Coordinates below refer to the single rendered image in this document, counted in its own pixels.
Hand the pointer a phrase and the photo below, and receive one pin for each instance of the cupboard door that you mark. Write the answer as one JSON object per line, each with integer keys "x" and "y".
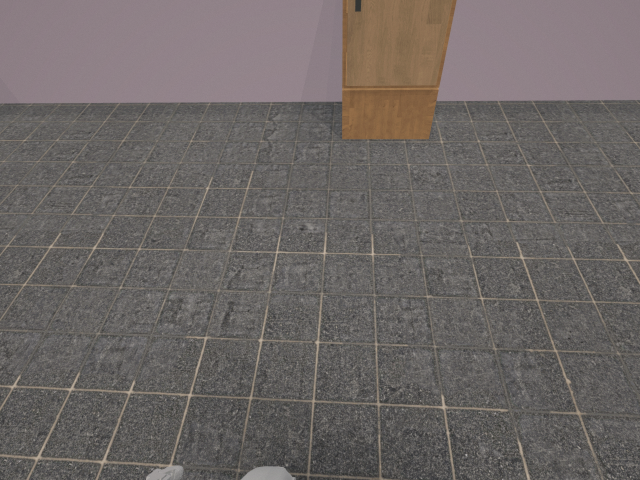
{"x": 396, "y": 42}

